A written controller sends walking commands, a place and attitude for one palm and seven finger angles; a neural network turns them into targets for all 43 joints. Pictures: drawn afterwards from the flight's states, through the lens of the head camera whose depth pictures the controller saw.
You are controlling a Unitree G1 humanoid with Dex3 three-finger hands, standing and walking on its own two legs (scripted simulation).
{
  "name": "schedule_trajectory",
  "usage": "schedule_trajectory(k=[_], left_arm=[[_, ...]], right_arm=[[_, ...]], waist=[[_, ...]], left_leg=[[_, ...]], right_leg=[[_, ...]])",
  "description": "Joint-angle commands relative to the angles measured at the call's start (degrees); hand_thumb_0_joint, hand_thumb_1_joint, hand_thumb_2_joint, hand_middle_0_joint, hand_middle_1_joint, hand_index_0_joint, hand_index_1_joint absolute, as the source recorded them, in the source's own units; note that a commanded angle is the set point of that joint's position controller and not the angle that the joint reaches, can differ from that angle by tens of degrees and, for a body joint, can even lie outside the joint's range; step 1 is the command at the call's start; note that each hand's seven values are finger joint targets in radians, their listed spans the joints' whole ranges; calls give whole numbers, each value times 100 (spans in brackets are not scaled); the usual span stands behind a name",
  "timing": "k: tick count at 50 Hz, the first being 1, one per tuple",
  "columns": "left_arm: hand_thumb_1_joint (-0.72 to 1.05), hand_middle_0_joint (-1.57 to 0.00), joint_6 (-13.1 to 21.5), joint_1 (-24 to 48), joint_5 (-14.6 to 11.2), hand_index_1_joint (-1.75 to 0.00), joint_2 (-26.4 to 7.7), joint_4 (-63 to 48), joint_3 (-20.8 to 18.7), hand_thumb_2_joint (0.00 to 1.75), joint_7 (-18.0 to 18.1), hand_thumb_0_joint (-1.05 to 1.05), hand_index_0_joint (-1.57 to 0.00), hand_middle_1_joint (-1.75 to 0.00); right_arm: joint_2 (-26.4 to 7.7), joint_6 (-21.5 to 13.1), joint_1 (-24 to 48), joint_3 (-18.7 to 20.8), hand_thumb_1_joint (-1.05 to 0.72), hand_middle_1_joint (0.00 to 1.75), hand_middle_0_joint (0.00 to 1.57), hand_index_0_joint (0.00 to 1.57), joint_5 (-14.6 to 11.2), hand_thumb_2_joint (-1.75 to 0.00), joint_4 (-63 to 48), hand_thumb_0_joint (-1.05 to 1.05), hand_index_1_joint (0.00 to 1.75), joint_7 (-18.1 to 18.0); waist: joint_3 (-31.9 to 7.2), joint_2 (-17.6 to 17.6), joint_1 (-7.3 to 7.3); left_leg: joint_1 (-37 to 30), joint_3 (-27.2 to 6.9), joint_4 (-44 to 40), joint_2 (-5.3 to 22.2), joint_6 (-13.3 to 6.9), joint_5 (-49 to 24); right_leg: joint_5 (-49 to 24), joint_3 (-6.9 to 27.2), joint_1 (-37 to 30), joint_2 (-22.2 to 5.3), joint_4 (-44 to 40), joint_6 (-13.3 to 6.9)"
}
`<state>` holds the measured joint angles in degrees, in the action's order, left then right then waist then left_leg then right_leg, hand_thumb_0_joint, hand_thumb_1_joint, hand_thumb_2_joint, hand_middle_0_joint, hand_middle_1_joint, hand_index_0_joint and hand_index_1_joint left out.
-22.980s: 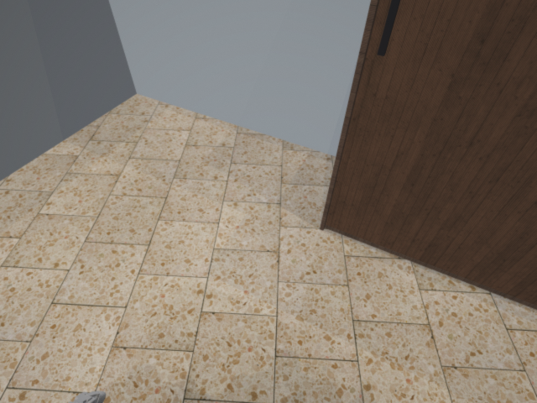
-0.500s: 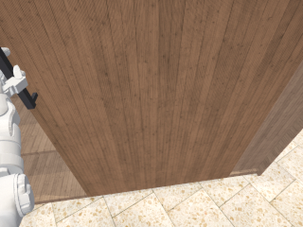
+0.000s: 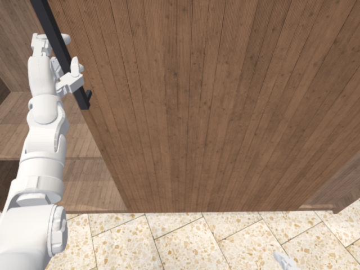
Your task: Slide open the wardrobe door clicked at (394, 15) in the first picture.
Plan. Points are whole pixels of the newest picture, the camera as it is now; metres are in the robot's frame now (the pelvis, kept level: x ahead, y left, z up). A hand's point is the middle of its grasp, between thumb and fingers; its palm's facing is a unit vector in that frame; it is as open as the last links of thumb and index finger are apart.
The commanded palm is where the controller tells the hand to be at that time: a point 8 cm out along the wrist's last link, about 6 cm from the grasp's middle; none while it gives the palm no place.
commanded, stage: stop walking and hold the door there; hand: left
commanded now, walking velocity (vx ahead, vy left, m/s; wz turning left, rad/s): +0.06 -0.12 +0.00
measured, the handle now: (64, 47) +0.47 +0.28 +0.25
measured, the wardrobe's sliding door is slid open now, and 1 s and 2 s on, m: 0.66 0.66 0.66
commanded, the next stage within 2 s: loosen the grip on the handle in 0.92 s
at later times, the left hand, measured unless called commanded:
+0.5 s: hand (78, 75) +0.42 +0.25 +0.22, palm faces +0.45 -0.87 -0.18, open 6.8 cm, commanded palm +0.39 +0.27 +0.18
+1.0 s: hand (77, 75) +0.42 +0.25 +0.22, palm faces +0.45 -0.87 -0.20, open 6.8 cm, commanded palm +0.39 +0.28 +0.22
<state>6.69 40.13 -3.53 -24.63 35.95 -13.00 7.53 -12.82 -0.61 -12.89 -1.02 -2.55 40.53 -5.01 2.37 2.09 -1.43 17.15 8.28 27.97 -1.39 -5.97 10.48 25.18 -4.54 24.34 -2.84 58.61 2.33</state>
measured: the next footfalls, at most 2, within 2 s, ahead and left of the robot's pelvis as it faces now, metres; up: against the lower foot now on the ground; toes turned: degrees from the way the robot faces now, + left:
right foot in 0.24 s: +0.00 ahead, -0.12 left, +0.00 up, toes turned -5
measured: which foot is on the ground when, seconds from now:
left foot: down 0.00-1.00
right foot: up 0.00-0.22, down 0.24-1.00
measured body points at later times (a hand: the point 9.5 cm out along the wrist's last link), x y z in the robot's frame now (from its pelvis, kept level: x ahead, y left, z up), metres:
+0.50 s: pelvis +0.00 -0.03 +0.00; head +0.00 -0.03 +0.45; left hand +0.39 +0.29 +0.23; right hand +0.10 -0.31 -0.11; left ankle +0.06 +0.05 -0.73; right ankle -0.04 -0.12 -0.73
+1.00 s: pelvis +0.00 -0.04 +0.00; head +0.00 -0.05 +0.45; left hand +0.39 +0.29 +0.23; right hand +0.09 -0.31 -0.12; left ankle +0.06 +0.05 -0.73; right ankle -0.04 -0.12 -0.73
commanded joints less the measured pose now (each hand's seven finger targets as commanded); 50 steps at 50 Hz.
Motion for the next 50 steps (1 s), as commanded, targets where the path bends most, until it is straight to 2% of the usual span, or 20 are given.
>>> schedule_trajectory(k=[1,4,8,10,12,13,14,15,18,20,21,22,28,29,31,37,42,45,47,50], left_arm=[[90,-45,238,1968,185,-140,-788,-1408,340,90,-283,0,-45,-140],[90,-45,210,1904,173,-140,-854,-1466,254,90,-273,0,-45,-140],[90,-45,202,1689,170,-140,-787,-1476,281,90,-303,0,-45,-140],[90,-45,223,1670,175,-140,-848,-1448,214,90,-307,0,-45,-140],[90,-45,199,1520,184,-140,-1066,-1271,42,90,-300,0,-45,-140],[90,-45,198,1509,177,-140,-1159,-1275,-48,90,-292,0,-45,-140],[90,-45,198,1530,172,-140,-1312,-1241,-203,90,-270,0,-45,-140],[90,-45,173,1518,156,-140,-1133,-1142,-50,90,-277,0,-45,-140],[90,-45,117,1437,161,-140,-1266,-826,-127,90,-246,0,-45,-140],[90,-45,126,1482,156,-140,-1280,-747,-119,90,-233,0,-45,-140],[90,-45,125,1490,154,-140,-1440,-774,-194,90,-220,0,-45,-140],[90,-45,137,1530,156,-140,-1404,-771,-174,90,-216,0,-45,-140],[90,-45,111,1465,140,-140,-1527,-514,-231,90,-203,0,-45,-140],[90,-45,104,1452,127,-140,-1353,-490,-82,90,-219,0,-45,-140],[90,-45,95,1450,137,-140,-1681,-428,-293,90,-191,0,-45,-140],[90,-45,86,1468,163,-140,-1929,-199,-498,90,-214,0,-45,-140],[90,-45,94,1330,187,-140,-2224,241,-790,90,-240,0,-45,-140],[90,-45,147,1409,199,-140,-2169,353,-757,90,-286,0,-45,-140],[90,-45,161,1357,198,-140,-2217,424,-803,90,-302,0,-45,-140],[90,-45,217,1429,193,-140,-2031,429,-659,90,-342,0,-45,-140]], right_arm=[[-953,-337,109,178,-90,30,20,20,71,-90,-668,0,30,-129],[-945,-382,133,126,-90,30,20,20,99,-90,-731,0,30,-96],[-992,-403,171,119,-90,30,20,20,110,-90,-824,0,30,-24],[-1022,-384,154,140,-90,30,20,20,105,-90,-839,0,30,-9],[-1055,-346,144,149,-90,30,20,20,101,-90,-844,0,30,-18],[-1074,-336,172,164,-90,30,20,20,102,-90,-850,0,30,-30],[-1122,-310,77,209,-90,30,20,20,24,-90,-846,0,30,-55],[-1091,-278,115,198,-90,30,20,20,2,-90,-865,0,30,-75],[-1148,-209,92,199,-90,30,20,20,-23,-90,-837,0,30,-124],[-1181,-177,62,204,-90,30,20,20,-10,-90,-817,0,30,-141],[-1229,-163,43,221,-90,30,20,20,-20,-90,-806,0,30,-159],[-1224,-156,52,215,-90,30,20,20,-22,-90,-815,0,30,-168],[-1283,-117,-73,239,-90,30,20,20,-46,-90,-754,0,30,-198],[-1251,-111,-74,231,-90,30,20,20,-49,-90,-761,0,30,-194],[-1321,-87,-136,258,-90,30,20,20,-65,-90,-709,0,30,-201],[-1277,-13,-161,225,-90,30,20,20,-86,-90,-693,0,30,-215],[-1266,26,-191,210,-90,30,20,20,-83,-90,-642,0,30,-234],[-1244,4,-189,201,-90,30,20,20,-73,-90,-633,0,30,-229],[-1265,6,-191,204,-90,30,20,20,-68,-90,-637,0,30,-238],[-1251,-33,-199,200,-90,30,20,20,-52,-90,-662,0,30,-224]], waist=[[-1669,514,275],[-1813,572,244],[-1991,674,202],[-2091,427,197],[-2093,135,237],[-2126,166,248],[-2187,-276,230],[-2154,-377,238],[-1918,-57,261],[-1784,124,265],[-1766,214,258],[-1721,293,254],[-1588,154,274],[-1545,66,291],[-1604,54,291],[-1617,-152,270],[-1476,-306,235],[-1391,-348,236],[-1426,-219,218],[-1399,-161,224]], left_leg=[[-1783,-1777,-1126,1737,226,-1343],[-1906,-1660,-1147,1779,248,-1549],[-1829,-1326,-929,1603,499,-1810],[-1606,-1278,-634,1512,616,-1666],[-1312,-1157,-359,1334,748,-1792],[-1374,-1130,-329,1321,797,-1793],[-1427,-1097,-131,1319,608,-1736],[-1365,-1066,-45,1332,498,-1634],[-1127,-1115,-74,1358,446,-1427],[-969,-1245,-235,1394,418,-1064],[-910,-1319,-289,1415,387,-1142],[-861,-1329,-315,1457,369,-1142],[-702,-1223,-166,1391,395,-1139],[-703,-1173,-109,1352,410,-1074],[-685,-1128,-21,1315,430,-1257],[-577,-960,260,1196,463,-1486],[-479,-887,326,1104,459,-1312],[-550,-901,294,1092,454,-1185],[-652,-965,180,1175,393,-1460],[-722,-1103,44,1280,332,-1277]], right_leg=[[-101,222,107,20,-918,-14],[-84,133,-332,155,-1801,-67],[-465,25,-984,213,-2865,-173],[-968,142,-1355,77,-3442,-284],[-1746,374,-1515,-241,-3381,-386],[-1866,421,-1363,-309,-3311,-385],[-2030,520,-1283,-311,-3290,-346],[-2170,622,-1236,-388,-3321,-330],[-2001,677,-1117,-440,-3305,-313],[-1516,620,-1061,-374,-3319,-318],[-1523,575,-1160,-336,-3273,-298],[-1498,578,-1153,-317,-3248,-297],[-1727,749,-1231,-439,-3403,-340],[-1728,782,-1186,-478,-3451,-352],[-2057,820,-1310,-570,-3451,-367],[-2969,847,-1476,-717,-3374,-347],[-3240,872,-1459,-733,-3414,-309],[-2840,839,-1268,-678,-3465,-286],[-2813,760,-1276,-556,-3391,-225],[-2094,731,-1112,-420,-3438,-205]])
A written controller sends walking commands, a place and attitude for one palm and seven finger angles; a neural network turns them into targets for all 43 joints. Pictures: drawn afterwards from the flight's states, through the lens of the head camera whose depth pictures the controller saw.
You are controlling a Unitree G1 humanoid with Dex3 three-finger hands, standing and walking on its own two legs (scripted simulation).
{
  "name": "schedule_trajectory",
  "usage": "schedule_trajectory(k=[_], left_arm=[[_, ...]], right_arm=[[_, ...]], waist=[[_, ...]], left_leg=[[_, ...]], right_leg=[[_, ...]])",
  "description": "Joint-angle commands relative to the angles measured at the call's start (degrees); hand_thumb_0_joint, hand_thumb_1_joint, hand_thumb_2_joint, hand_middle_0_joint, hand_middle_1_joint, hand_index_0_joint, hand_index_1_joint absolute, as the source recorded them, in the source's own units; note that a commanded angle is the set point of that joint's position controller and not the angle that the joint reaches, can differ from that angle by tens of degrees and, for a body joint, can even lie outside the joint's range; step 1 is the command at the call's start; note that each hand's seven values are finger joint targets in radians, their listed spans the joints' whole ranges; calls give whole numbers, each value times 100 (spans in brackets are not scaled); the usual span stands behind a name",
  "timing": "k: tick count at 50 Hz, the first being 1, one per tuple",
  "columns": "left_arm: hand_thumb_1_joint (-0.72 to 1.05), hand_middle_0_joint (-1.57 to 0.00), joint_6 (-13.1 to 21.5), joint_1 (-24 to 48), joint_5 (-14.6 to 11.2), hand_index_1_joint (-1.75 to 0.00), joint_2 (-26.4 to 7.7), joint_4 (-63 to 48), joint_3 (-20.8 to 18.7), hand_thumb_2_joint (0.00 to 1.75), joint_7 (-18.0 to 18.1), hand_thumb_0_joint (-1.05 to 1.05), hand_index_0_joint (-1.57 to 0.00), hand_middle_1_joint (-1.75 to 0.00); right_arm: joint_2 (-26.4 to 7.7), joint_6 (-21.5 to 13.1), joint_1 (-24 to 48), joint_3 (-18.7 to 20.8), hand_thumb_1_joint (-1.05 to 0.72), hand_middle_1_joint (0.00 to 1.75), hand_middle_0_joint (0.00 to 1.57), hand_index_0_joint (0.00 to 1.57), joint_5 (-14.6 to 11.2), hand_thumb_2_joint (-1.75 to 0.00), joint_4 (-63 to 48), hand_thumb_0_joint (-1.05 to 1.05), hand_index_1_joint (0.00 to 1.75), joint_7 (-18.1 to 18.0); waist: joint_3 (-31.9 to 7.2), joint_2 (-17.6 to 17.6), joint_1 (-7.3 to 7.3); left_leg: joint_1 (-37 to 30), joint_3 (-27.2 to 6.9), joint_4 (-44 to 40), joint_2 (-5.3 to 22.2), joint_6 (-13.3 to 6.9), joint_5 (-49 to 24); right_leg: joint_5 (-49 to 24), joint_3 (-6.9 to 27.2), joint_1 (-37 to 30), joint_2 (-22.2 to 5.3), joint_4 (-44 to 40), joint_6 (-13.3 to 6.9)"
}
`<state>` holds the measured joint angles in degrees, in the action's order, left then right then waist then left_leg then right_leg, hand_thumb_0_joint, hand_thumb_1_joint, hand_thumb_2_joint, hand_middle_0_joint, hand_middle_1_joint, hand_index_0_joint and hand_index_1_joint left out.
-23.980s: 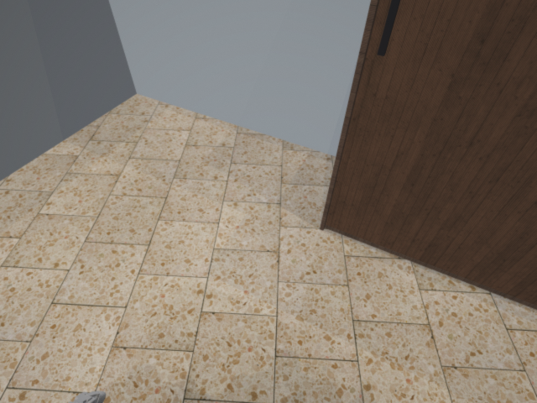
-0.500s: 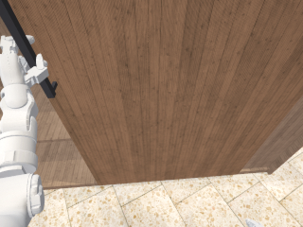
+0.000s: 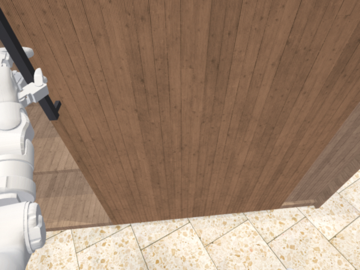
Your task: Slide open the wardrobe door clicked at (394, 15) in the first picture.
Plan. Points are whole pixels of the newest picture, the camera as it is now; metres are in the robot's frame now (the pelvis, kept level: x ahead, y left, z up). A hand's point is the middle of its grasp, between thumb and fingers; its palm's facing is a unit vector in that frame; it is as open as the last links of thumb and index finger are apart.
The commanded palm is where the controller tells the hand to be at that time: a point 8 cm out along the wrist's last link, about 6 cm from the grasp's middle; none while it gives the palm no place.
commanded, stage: loosen the grip on the handle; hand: left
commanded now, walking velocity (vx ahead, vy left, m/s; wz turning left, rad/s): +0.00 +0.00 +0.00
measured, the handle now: (27, 59) +0.46 +0.34 +0.26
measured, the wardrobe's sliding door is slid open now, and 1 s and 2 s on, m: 0.66 0.66 0.66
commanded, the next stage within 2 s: slip the hand off the handle in 0.60 s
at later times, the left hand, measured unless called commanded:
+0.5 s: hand (41, 82) +0.43 +0.31 +0.22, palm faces +0.49 -0.84 -0.22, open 13.2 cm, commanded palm +0.39 +0.34 +0.23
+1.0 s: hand (37, 82) +0.43 +0.32 +0.22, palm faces +0.47 -0.86 -0.22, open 13.5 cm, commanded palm +0.39 +0.38 +0.22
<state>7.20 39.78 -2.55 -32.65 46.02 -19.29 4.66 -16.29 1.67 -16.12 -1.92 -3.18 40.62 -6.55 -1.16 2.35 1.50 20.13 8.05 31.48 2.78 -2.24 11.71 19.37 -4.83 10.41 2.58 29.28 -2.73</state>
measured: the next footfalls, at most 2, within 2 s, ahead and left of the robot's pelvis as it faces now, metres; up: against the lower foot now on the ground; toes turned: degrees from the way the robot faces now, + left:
none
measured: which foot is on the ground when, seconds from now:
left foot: down 0.00-1.00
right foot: down 0.00-1.00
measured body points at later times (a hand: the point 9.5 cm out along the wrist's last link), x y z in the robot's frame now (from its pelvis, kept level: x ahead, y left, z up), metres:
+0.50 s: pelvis -0.03 +0.01 +0.00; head -0.01 +0.03 +0.45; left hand +0.40 +0.35 +0.23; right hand +0.01 -0.27 -0.11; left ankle +0.06 +0.09 -0.73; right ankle -0.04 -0.08 -0.73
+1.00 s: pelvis -0.02 +0.00 +0.00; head +0.01 +0.01 +0.45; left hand +0.40 +0.36 +0.23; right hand +0.06 -0.26 -0.11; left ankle +0.06 +0.09 -0.73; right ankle -0.04 -0.08 -0.73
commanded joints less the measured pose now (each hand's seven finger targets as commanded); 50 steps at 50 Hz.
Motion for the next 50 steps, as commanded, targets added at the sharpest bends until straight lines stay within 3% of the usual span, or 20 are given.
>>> schedule_trajectory(k=[1,2,3,4,5,6,8,11,13,16,19,20,21,22,24,34,37,45,47,50], left_arm=[[90,-45,623,6690,949,-140,-4253,-2110,-1902,90,103,0,-45,-140],[78,-45,-108,5433,1335,-140,-2908,243,-1108,84,-309,0,-45,-140],[66,-45,-238,4480,880,-140,-1588,-131,-543,78,-400,0,-45,-140],[54,-45,-157,4095,986,-140,-2362,-169,-1288,73,-431,0,-45,-140],[42,-45,-129,4261,988,-140,-2083,-982,-813,67,-363,0,-45,-140],[30,-45,-93,4172,1136,-140,-1746,-878,-565,61,-298,0,-45,-140],[5,-45,-160,3790,1119,-140,-1213,-402,-119,49,-127,0,-45,-140],[-31,-45,-144,3762,893,-140,-1455,-727,-294,32,-64,0,-45,-140],[-55,-42,-265,3938,812,-137,-1406,-570,-183,20,-22,0,-42,-137],[-55,-38,-261,4078,872,-132,-1638,-585,-245,20,167,0,-38,-132],[-55,-34,-273,4162,923,-127,-1349,-405,0,20,287,0,-34,-127],[-55,-33,-187,4176,892,-125,-1539,-569,-155,20,301,0,-33,-125],[-55,-32,-47,4678,925,-123,-2324,-893,-625,20,367,0,-32,-123],[-55,-30,30,5046,977,-122,-2149,-1034,-377,20,385,0,-30,-122],[-55,-28,36,4458,1002,-118,-1721,-736,-215,20,394,0,-28,-118],[-55,-25,-61,4266,787,-115,-1471,-1174,-139,20,440,0,-25,-115],[-55,-25,-11,3742,815,-115,-2015,-876,-621,20,390,0,-25,-115],[-55,-25,50,3859,819,-115,-2379,-272,-769,20,133,0,-25,-115],[-55,-25,107,3779,825,-115,-2815,-235,-1106,20,112,0,-25,-115],[-55,-25,121,3619,831,-115,-2902,-103,-1168,20,-5,0,-25,-115]], right_arm=[[-705,-718,-188,229,-90,30,20,20,-138,-90,-1062,0,30,151],[-794,-786,-544,651,-90,30,20,20,514,-90,-187,0,30,340],[-857,-792,-826,617,-90,30,20,20,375,-90,-555,0,30,440],[-996,-851,-830,693,-90,30,20,20,511,-90,-547,0,30,469],[-906,-833,-520,597,-90,30,20,20,498,-90,-796,0,30,500],[-776,-838,-549,582,-90,30,20,20,582,-90,-755,0,30,499],[-788,-745,-518,529,-90,30,20,20,434,-90,-642,0,30,532],[-879,-736,-324,543,-90,30,20,20,324,-90,-735,0,30,411],[-842,-725,-342,512,-90,30,20,20,245,-90,-626,0,30,363],[-902,-745,-277,505,-90,30,20,20,267,-90,-527,0,30,276],[-877,-760,-400,518,-90,30,20,20,299,-90,-371,0,30,269],[-905,-783,-419,539,-90,30,20,20,321,-90,-366,0,30,260],[-983,-797,-420,529,-90,30,20,20,337,-90,-339,0,30,199],[-901,-807,-454,515,-90,30,20,20,374,-90,-334,0,30,214],[-849,-847,-532,514,-90,30,20,20,370,-90,-255,0,30,226],[-861,-953,-469,461,-90,30,20,20,336,-90,-171,0,30,160],[-909,-880,-539,447,-90,30,20,20,361,-90,-179,0,30,140],[-873,-723,-548,399,-90,30,20,20,322,-90,-246,0,30,97],[-900,-697,-597,417,-90,30,20,20,333,-90,-266,0,30,86],[-913,-623,-699,417,-90,30,20,20,326,-90,-312,0,30,99]], waist=[[-481,866,-31],[-1522,-482,182],[-1963,-1225,344],[-2408,-838,97],[-2493,143,29],[-2254,584,20],[-1263,386,175],[-1540,229,98],[-1240,53,192],[-1158,236,196],[-1047,58,332],[-1266,36,262],[-1552,217,248],[-1812,360,308],[-1522,388,282],[-1371,330,340],[-1383,113,224],[-1026,24,302],[-1258,112,207],[-1319,-6,214]], left_leg=[[-831,-913,-833,283,-166,-700],[-883,-667,-62,-159,-16,-2098],[-1495,-741,0,-111,-119,-2866],[-1957,-804,-124,-49,-87,-2939],[-2115,-786,-74,-138,-71,-2728],[-2190,-821,-72,-30,-44,-2742],[-1673,-933,-287,-23,-26,-1111],[-1453,-947,-452,-82,-77,-216],[-1202,-953,-543,-85,-86,290],[-1046,-993,-610,-100,-84,724],[-1014,-1125,-670,-63,-66,1030],[-1036,-1150,-662,-55,-59,973],[-1124,-1151,-634,-48,-78,871],[-1240,-1150,-627,-64,-69,735],[-1426,-1238,-703,0,-42,853],[-1691,-1333,-868,38,-32,631],[-1440,-1192,-766,-16,-77,229],[-1049,-1075,-670,-56,-108,448],[-1020,-996,-534,-74,-123,1],[-960,-945,-421,-91,-119,-364]], right_leg=[[-96,1001,391,-594,-494,326],[-2903,603,562,-366,-92,-25],[-3354,349,535,-170,-79,158],[-3332,521,448,-229,-218,194],[-2957,624,559,-237,-218,126],[-2466,601,713,-231,-300,17],[-1150,500,1330,-158,-461,-26],[-670,592,1007,-241,-576,-52],[-288,602,1212,-220,-659,19],[33,606,1241,-253,-681,33],[233,552,1460,-205,-671,78],[218,584,1364,-204,-661,75],[132,600,1244,-206,-657,69],[61,623,1198,-196,-642,87],[98,522,1424,-131,-613,65],[-236,456,1310,-117,-734,89],[-403,498,1056,-155,-765,105],[-227,546,1151,-188,-803,168],[-513,615,974,-210,-759,159],[-842,599,926,-192,-659,177]])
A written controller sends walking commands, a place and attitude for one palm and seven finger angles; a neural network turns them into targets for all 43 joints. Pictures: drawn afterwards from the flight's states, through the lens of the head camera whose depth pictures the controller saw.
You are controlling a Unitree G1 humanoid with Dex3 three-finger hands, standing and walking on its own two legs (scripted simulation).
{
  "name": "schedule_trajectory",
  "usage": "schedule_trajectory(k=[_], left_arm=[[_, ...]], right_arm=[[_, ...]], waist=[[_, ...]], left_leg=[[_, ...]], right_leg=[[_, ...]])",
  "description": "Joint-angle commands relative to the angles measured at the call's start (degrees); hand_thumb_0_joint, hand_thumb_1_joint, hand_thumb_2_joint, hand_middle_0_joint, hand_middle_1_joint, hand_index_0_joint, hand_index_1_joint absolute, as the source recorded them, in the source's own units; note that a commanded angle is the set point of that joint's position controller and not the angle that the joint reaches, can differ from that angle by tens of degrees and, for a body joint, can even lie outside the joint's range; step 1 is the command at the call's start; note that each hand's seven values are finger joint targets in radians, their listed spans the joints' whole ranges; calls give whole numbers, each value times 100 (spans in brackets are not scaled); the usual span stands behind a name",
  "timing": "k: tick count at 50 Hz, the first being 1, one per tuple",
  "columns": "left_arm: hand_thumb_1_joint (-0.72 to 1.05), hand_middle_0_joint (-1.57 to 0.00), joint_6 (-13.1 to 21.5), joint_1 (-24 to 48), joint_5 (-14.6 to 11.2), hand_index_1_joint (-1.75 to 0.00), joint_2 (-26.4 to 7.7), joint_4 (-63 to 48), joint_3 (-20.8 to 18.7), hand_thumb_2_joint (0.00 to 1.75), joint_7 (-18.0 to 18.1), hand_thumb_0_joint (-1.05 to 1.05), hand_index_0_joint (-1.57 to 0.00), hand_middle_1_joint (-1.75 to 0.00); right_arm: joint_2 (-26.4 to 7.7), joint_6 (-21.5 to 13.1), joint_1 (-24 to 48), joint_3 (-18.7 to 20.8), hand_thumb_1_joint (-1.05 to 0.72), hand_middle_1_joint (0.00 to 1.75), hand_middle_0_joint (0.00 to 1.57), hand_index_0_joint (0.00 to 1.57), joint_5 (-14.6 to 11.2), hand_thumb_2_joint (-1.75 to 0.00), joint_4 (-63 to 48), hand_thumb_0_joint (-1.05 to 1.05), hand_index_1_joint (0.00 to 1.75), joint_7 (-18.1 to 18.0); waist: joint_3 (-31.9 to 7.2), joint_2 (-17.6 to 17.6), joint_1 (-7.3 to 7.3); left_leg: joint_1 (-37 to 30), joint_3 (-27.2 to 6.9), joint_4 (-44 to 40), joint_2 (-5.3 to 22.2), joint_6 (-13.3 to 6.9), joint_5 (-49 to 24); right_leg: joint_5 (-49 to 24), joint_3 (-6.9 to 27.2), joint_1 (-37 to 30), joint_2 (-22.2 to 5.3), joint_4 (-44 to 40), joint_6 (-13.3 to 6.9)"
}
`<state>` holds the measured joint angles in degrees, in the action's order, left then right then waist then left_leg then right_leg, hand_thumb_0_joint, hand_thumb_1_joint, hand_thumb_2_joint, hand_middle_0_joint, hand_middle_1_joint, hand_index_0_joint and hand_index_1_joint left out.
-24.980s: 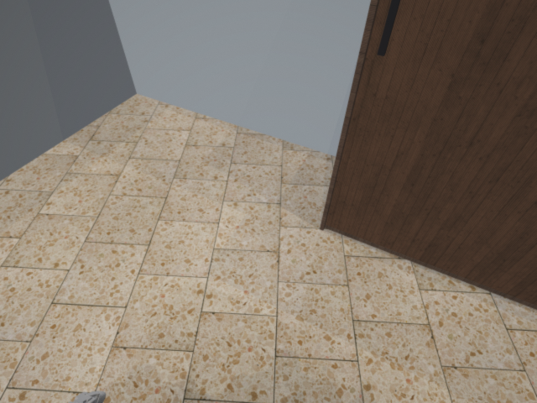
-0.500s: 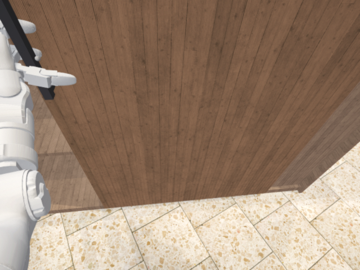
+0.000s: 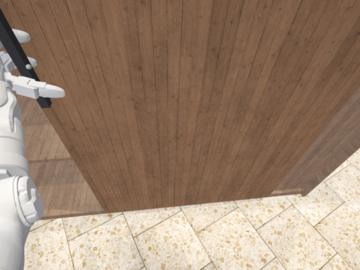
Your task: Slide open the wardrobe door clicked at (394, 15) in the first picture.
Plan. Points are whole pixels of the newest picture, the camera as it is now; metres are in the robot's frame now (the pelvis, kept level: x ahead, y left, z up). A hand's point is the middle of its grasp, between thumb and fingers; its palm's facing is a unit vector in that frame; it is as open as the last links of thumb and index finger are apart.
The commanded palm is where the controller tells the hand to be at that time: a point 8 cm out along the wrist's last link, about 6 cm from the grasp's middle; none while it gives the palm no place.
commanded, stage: slip the hand off the handle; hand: left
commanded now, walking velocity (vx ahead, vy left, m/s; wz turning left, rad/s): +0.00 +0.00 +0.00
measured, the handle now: (16, 42) +0.48 +0.33 +0.26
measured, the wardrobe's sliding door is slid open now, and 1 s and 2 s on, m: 0.66 0.66 0.66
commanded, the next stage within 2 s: draw the hand back to the body in 1.06 s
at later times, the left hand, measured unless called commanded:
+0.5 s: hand out of the picture +0.43 +0.37 +0.22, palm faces +0.56 -0.79 -0.23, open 14.1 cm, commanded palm +0.38 +0.40 +0.22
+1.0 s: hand out of the picture +0.33 +0.37 +0.21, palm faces +0.54 -0.81 -0.20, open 14.7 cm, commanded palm +0.29 +0.39 +0.22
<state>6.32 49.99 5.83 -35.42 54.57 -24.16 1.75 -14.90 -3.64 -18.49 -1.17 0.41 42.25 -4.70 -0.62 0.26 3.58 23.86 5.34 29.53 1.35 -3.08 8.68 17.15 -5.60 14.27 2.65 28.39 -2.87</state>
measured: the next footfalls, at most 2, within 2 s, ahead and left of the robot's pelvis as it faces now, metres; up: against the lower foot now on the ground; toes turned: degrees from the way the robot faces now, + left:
none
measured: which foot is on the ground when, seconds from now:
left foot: down 0.00-1.00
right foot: down 0.00-1.00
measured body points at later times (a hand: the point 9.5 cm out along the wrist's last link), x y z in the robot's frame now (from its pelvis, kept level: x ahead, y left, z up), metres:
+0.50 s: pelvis +0.00 -0.02 -0.01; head +0.05 -0.02 +0.44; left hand +0.40 +0.41 +0.23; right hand -0.01 -0.31 -0.13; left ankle +0.07 +0.09 -0.73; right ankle -0.02 -0.09 -0.73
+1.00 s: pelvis +0.02 +0.01 +0.00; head +0.01 +0.01 +0.45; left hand +0.29 +0.41 +0.22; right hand +0.21 -0.22 -0.08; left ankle +0.07 +0.09 -0.73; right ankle -0.02 -0.09 -0.73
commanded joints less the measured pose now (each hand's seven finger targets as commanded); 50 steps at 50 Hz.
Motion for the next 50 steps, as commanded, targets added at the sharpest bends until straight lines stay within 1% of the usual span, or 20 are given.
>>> schedule_trajectory(k=[1,3,6,10,11,12,14,17,19,20,23,28,30,31,35,37,39,41,43,50], left_arm=[[-55,-25,213,2380,-13,-115,-2773,-896,-835,20,265,0,-25,-115],[-55,-25,195,2470,-20,-115,-2807,-824,-779,20,173,0,-25,-115],[-55,-25,230,2096,-6,-115,-3395,-836,-1280,20,103,0,-25,-115],[-55,-25,251,2017,15,-115,-3540,-616,-1284,20,-41,0,-25,-115],[-55,-25,297,2025,20,-115,-3710,-635,-1398,20,-76,0,-25,-115],[-55,-25,298,2065,57,-115,-3922,-554,-1473,20,-112,0,-25,-115],[-55,-25,320,2197,86,-115,-3951,-333,-1386,20,-218,0,-25,-115],[-55,-25,404,1839,26,-115,-4038,-439,-1544,20,-367,0,-25,-115],[-55,-25,464,1802,-23,-115,-3812,-664,-1405,20,-435,0,-25,-115],[-55,-25,480,1507,-62,-115,-3758,-776,-1453,20,-470,0,-25,-115],[-55,-25,465,1132,-258,-115,-3546,-1009,-1401,20,-647,0,-25,-115],[-55,-25,338,922,-651,-115,-2959,-2103,-1070,20,-821,0,-25,-115],[-55,-25,273,738,-763,-115,-2806,-2595,-1071,20,-786,0,-25,-115],[-55,-25,231,488,-801,-115,-2937,-2861,-1243,20,-734,0,-25,-115],[-55,-25,-24,-75,-930,-115,-2501,-3613,-1214,20,-576,0,-25,-115],[-55,-25,-156,-462,-967,-115,-2601,-3979,-1462,20,-505,0,-25,-115],[-55,-25,-334,-774,-1032,-115,-2267,-4425,-1321,20,-488,0,-25,-115],[-55,-25,-519,-1137,-1074,-115,-2177,-4777,-1356,20,-462,0,-25,-115],[-55,-25,-704,-1186,-1150,-115,-1709,-4962,-1065,20,-466,0,-25,-115],[-55,-25,-1065,-1046,-1191,-115,-1085,-5529,-536,20,-459,0,-25,-115]], right_arm=[[-1056,-61,-467,361,-90,30,20,20,-33,-90,-512,0,30,-100],[-1055,-3,-508,333,-90,30,20,20,-54,-90,-532,0,30,-92],[-1092,89,-551,370,-90,30,20,20,-53,-90,-611,0,30,-114],[-1112,151,-568,341,-90,30,20,20,-97,-90,-649,0,30,-121],[-1140,159,-582,351,-90,30,20,20,-84,-90,-665,0,30,-140],[-1157,186,-607,354,-90,30,20,20,-105,-90,-637,0,30,-148],[-1172,208,-661,349,-90,30,20,20,-126,-90,-601,0,30,-158],[-1154,230,-701,386,-90,30,20,20,-153,-90,-641,0,30,-153],[-1139,220,-706,396,-90,30,20,20,-185,-90,-640,0,30,-147],[-1137,203,-691,413,-90,30,20,20,-200,-90,-679,0,30,-156],[-1163,172,-627,424,-90,30,20,20,-257,-90,-647,0,30,-214],[-1110,17,-404,432,-90,30,20,20,-346,-90,-667,0,30,-315],[-1098,-85,-295,433,-90,30,20,20,-340,-90,-687,0,30,-334],[-1115,-124,-237,420,-90,30,20,20,-339,-90,-737,0,30,-341],[-1007,-301,84,354,-90,30,20,20,-334,-90,-890,0,30,-324],[-993,-358,191,334,-90,30,20,20,-316,-90,-951,0,30,-324],[-913,-411,416,274,-90,30,20,20,-329,-90,-1072,0,30,-302],[-883,-436,565,234,-90,30,20,20,-335,-90,-1144,0,30,-305],[-820,-464,727,179,-90,30,20,20,-356,-90,-1167,0,30,-305],[-733,-526,1113,56,-90,30,20,20,-361,-90,-1114,0,30,-399]], waist=[[-1431,199,-59],[-1376,176,10],[-1639,231,-133],[-1334,100,-1],[-1420,43,-37],[-1454,78,16],[-1282,31,126],[-1669,256,-28],[-1736,380,-26],[-1803,487,-98],[-1734,369,-75],[-1771,774,-110],[-1814,953,-178],[-1861,1035,-279],[-1727,955,-372],[-1859,882,-494],[-1781,903,-533],[-1712,900,-598],[-1411,742,-528],[-1132,688,-436]], left_leg=[[-1267,-602,-123,42,-50,-263],[-1102,-562,-68,14,-35,-298],[-927,-501,94,0,-27,-415],[-460,-451,196,-7,-7,-38],[-345,-447,290,5,2,-17],[-192,-448,339,10,7,93],[67,-463,434,39,26,320],[136,-512,586,44,64,218],[-49,-518,601,43,63,86],[-181,-520,598,41,56,4],[-306,-543,616,62,42,-70],[-1095,-578,429,80,-12,-263],[-1467,-636,326,108,-8,-472],[-1555,-645,303,106,-17,-516],[-1823,-751,66,118,10,-668],[-1909,-729,32,114,17,-992],[-2080,-768,-54,134,50,-1150],[-2171,-753,-93,148,54,-1320],[-2180,-852,-273,163,92,-1093],[-2480,-1035,-682,146,165,-384]], right_leg=[[-917,729,426,-232,-505,198],[-1152,762,437,-242,-427,246],[-1574,878,171,-322,-263,295],[-1541,1034,318,-381,-207,410],[-1633,1158,197,-451,-174,434],[-1598,1251,211,-485,-157,479],[-1374,1384,380,-521,-183,521],[-1747,1564,143,-611,31,527],[-1823,1475,246,-532,89,497],[-1814,1425,279,-488,118,470],[-1902,1390,357,-449,118,499],[-1246,1057,741,-206,-49,342],[-1100,901,836,-122,-84,250],[-1018,853,775,-98,-87,215],[-910,602,763,-18,-129,165],[-1189,531,521,-14,-98,160],[-1193,462,506,10,-140,158],[-1265,445,396,12,-198,150],[-1054,351,509,30,-302,165],[-677,319,531,0,-601,133]])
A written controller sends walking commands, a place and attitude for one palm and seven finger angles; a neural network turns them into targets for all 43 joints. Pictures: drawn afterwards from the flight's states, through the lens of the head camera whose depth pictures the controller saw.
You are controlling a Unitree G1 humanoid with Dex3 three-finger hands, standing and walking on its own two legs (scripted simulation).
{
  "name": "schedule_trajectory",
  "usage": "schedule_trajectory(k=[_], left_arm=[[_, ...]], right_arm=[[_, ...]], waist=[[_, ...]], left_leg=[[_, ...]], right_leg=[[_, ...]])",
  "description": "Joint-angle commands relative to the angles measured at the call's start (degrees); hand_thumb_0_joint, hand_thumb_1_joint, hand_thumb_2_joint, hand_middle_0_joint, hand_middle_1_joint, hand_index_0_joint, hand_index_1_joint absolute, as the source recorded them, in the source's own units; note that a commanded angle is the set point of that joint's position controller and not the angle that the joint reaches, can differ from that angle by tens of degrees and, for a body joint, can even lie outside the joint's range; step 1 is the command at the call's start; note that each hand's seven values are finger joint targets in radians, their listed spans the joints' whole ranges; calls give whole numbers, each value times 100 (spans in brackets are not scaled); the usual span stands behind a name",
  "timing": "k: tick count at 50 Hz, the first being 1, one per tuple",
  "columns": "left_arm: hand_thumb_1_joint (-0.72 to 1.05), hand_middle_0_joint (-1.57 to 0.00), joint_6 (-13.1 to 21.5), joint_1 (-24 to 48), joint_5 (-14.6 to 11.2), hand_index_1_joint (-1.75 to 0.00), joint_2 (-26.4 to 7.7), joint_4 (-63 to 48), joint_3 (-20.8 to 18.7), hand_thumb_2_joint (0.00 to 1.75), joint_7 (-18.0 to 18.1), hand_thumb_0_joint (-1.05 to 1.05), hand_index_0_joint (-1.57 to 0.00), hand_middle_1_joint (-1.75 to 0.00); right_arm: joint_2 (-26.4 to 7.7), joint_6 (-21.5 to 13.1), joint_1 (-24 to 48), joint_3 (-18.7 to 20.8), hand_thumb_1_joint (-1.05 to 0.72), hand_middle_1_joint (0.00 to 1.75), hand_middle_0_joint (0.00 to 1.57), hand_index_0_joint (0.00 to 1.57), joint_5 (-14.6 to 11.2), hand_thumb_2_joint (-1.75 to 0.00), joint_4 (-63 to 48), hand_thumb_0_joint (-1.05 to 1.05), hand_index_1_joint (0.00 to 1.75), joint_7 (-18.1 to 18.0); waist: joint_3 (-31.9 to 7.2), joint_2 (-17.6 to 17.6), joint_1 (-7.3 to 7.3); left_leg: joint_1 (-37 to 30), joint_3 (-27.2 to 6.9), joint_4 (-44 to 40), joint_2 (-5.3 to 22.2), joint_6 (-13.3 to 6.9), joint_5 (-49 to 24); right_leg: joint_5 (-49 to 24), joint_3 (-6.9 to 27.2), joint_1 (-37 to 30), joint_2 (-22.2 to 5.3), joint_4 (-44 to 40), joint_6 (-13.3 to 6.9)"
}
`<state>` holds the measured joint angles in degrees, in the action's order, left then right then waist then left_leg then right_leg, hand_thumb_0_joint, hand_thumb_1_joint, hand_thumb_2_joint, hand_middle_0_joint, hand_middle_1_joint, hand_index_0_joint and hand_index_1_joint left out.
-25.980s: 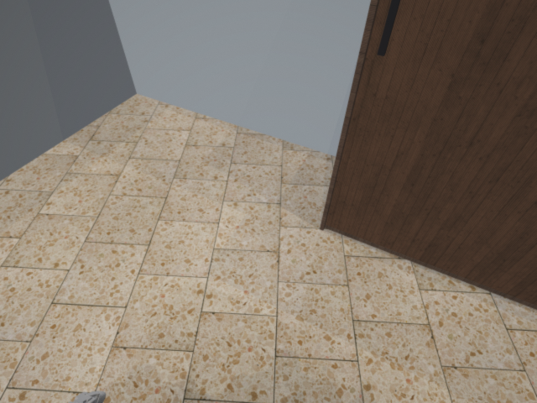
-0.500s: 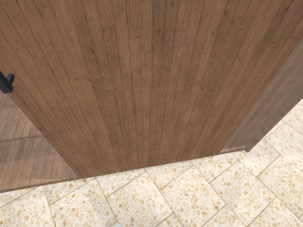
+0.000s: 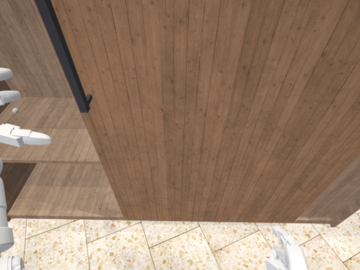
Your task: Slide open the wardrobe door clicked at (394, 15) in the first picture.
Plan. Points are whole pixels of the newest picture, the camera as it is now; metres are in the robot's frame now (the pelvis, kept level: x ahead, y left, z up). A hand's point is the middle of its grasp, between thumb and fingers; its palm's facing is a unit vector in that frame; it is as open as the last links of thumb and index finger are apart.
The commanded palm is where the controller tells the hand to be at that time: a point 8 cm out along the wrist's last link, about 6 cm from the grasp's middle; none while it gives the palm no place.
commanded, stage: slip the hand off the handle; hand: left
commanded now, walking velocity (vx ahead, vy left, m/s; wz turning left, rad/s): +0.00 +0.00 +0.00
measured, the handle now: (68, 53) +0.47 +0.31 +0.25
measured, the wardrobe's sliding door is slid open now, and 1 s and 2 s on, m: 0.66 0.66 0.66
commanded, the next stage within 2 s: draw the hand back to the body in 0.06 s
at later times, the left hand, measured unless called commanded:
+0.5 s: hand (28, 128) +0.27 +0.31 +0.21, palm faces +0.18 -0.98 -0.04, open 14.6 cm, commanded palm +0.23 +0.35 +0.21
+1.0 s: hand (22, 171) +0.21 +0.29 +0.18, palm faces +0.56 -0.79 -0.26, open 12.6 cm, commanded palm +0.16 +0.31 +0.19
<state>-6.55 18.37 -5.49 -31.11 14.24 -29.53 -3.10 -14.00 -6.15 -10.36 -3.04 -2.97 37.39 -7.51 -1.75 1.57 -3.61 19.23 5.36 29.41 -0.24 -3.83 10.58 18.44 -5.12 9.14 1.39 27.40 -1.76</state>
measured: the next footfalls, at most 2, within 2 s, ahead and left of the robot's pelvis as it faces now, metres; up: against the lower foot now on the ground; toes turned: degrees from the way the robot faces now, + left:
none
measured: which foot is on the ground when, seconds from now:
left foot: down 0.00-1.00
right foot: down 0.00-1.00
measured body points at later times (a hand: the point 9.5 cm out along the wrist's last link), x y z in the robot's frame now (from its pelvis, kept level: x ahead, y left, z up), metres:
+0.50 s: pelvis -0.01 -0.01 +0.01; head -0.05 -0.02 +0.45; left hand +0.26 +0.36 +0.21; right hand +0.15 -0.27 -0.07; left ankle +0.06 +0.07 -0.73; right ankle -0.04 -0.10 -0.73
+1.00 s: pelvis -0.02 -0.01 +0.01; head -0.05 -0.03 +0.46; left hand +0.17 +0.33 +0.20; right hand +0.16 -0.23 -0.08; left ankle +0.06 +0.07 -0.73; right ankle -0.04 -0.10 -0.73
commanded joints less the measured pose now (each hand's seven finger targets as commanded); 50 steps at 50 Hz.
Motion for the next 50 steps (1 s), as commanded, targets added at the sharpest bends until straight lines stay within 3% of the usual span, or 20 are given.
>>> schedule_trajectory(k=[1,5,9,10,13,16,18,22,25,29,31,34,35,36,39,40,42,47,48,50], left_arm=[[-55,-25,244,2372,-29,-115,-1596,-1506,26,20,48,0,-25,-115],[-55,-25,308,3144,130,-115,-1251,-1133,532,20,100,0,-25,-115],[-55,-25,438,3469,303,-115,-1453,-644,498,20,178,0,-25,-115],[-55,-25,62,3073,-500,-115,-1124,-103,670,20,-425,0,-25,-115],[-55,-25,-401,2692,-944,-115,-2148,-467,-143,20,-1312,0,-25,-115],[-55,-25,-633,1629,-1400,-115,-2555,-488,-709,20,-2090,0,-25,-115],[-55,-25,-584,1194,-1478,-115,-2578,-916,-916,20,-2193,0,-25,-115],[-55,-25,-566,398,-1642,-115,-2175,-1357,-1006,20,-1892,0,-25,-115],[-55,-25,-615,357,-1682,-115,-1708,-1793,-629,20,-1807,0,-25,-115],[-55,-25,-567,655,-1603,-115,-1452,-2208,-275,20,-1676,0,-25,-115],[-48,-25,-454,912,-1570,-111,-1568,-2486,-280,24,-1596,0,-25,-111],[-37,-24,-386,528,-1560,-104,-1490,-2588,-333,29,-1525,0,-24,-104],[-33,-24,275,662,-667,-102,-1892,-2916,-458,31,-352,0,-24,-102],[-30,-24,533,237,-581,-100,-1436,-2591,-244,32,147,0,-24,-100],[-19,-24,1048,-1205,-325,-94,-765,-3070,36,37,716,0,-24,-94],[-15,-24,1170,-1088,-272,-92,-889,-3261,-48,39,819,0,-24,-92],[-8,-23,1335,-1316,-209,-87,-623,-3312,114,43,948,0,-23,-87],[10,-23,1518,-1522,-76,-77,-376,-3671,285,51,1092,0,-23,-77],[14,-23,1540,-1605,-45,-75,-590,-3664,73,53,1127,0,-23,-75],[21,-22,1591,-1841,-19,-70,-443,-3923,156,57,1127,0,-22,-70]], right_arm=[[-830,-288,317,227,-90,30,20,20,-20,-90,-562,0,30,-147],[-798,-353,380,182,-90,30,20,20,20,-90,-405,0,30,-192],[-800,-407,353,169,-90,30,20,20,63,-90,-296,0,30,-188],[-937,-395,454,185,-90,30,20,20,-105,-90,-267,0,30,-243],[-934,-471,647,97,-90,30,20,20,-240,-90,-585,0,30,-301],[-988,-479,756,48,-90,30,20,20,-286,-90,-930,0,30,-198],[-880,-502,825,20,-90,30,20,20,-315,-90,-1184,0,30,-81],[-900,-549,784,115,-90,30,20,20,-330,-90,-1295,0,30,32],[-914,-589,839,158,-90,30,20,20,-370,-90,-1286,0,30,4],[-892,-642,888,151,-90,30,20,20,-371,-90,-1137,0,30,-102],[-902,-671,931,152,-90,30,20,20,-349,-90,-1041,0,30,-163],[-830,-734,1016,110,-90,30,20,20,-314,-90,-1015,0,30,-195],[-817,-850,807,181,-90,30,20,20,49,-90,-940,0,30,3],[-858,-856,722,235,-90,30,20,20,82,-90,-742,0,30,59],[-734,-843,733,295,-90,30,20,20,82,-90,-754,0,30,190],[-780,-849,763,300,-90,30,20,20,94,-90,-739,0,30,216],[-730,-849,733,349,-90,30,20,20,108,-90,-697,0,30,238],[-672,-800,812,366,-90,30,20,20,147,-90,-625,0,30,246],[-725,-803,798,357,-90,30,20,20,170,-90,-597,0,30,252],[-681,-791,825,373,-90,30,20,20,186,-90,-608,0,30,264]], waist=[[-963,584,336],[-749,628,459],[-916,625,399],[-1181,362,378],[-1622,476,49],[-1510,457,-125],[-1245,371,-167],[-819,247,-103],[-716,405,12],[-419,550,135],[-373,582,177],[-324,589,91],[560,891,101],[680,728,188],[70,300,92],[-227,347,70],[-148,190,99],[60,505,123],[-103,529,62],[-178,498,45]], left_leg=[[-2028,-989,-668,300,225,-449],[-1980,-1164,-942,258,253,591],[-1952,-1152,-1038,227,251,847],[-2133,-1175,-1073,197,235,618],[-2295,-895,-843,123,130,-830],[-2144,-828,-707,74,113,-1417],[-1987,-764,-665,87,117,-1453],[-1780,-720,-599,146,130,-909],[-1834,-721,-546,165,143,-514],[-1834,-788,-562,190,149,-69],[-1861,-793,-533,204,149,91],[-1806,-840,-659,181,157,228],[-1347,-812,-795,127,304,744],[-1277,-856,-906,139,354,1138],[-1596,-752,-1082,188,294,1014],[-1689,-712,-1115,178,280,909],[-1703,-712,-1223,222,263,851],[-1835,-720,-1399,245,264,764],[-1881,-697,-1375,210,258,595],[-1968,-682,-1333,205,272,305]], right_leg=[[-785,310,1032,116,-556,8],[-316,329,1174,56,-695,14],[-183,361,966,21,-802,-20],[-396,377,527,-33,-915,-59],[-1240,366,-61,-27,-935,-76],[-2028,379,-346,-33,-804,-40],[-2104,356,-205,-10,-734,19],[-1556,480,200,-21,-778,133],[-1046,614,519,-30,-816,253],[-425,717,785,-28,-924,282],[-195,856,781,-78,-1018,282],[-12,783,688,-73,-1071,234],[433,846,1036,-158,-1510,39],[634,764,1041,-204,-1552,-26],[494,630,479,-142,-1462,15],[351,646,339,-119,-1411,17],[258,615,218,-55,-1397,30],[35,585,145,-3,-1412,32],[-77,584,69,11,-1419,21],[-261,553,-21,14,-1387,19]])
